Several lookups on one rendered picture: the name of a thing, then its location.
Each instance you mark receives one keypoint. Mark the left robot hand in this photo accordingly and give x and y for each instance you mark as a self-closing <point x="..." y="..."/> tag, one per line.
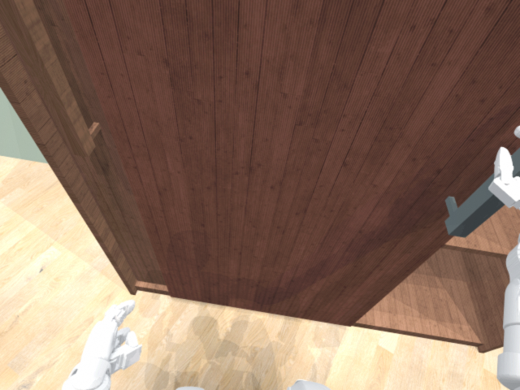
<point x="105" y="339"/>

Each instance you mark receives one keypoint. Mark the right robot hand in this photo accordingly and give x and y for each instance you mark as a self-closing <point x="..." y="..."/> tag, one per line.
<point x="504" y="186"/>

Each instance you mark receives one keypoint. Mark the handle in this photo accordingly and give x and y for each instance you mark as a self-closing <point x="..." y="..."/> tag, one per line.
<point x="476" y="209"/>
<point x="31" y="40"/>

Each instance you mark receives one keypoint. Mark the left robot forearm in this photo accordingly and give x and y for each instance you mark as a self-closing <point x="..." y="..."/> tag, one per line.
<point x="90" y="374"/>

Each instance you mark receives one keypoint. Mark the wardrobe door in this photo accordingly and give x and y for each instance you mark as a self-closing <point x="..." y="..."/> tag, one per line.
<point x="293" y="157"/>
<point x="103" y="171"/>

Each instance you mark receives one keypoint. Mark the right robot forearm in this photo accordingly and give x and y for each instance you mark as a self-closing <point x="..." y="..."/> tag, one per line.
<point x="508" y="362"/>

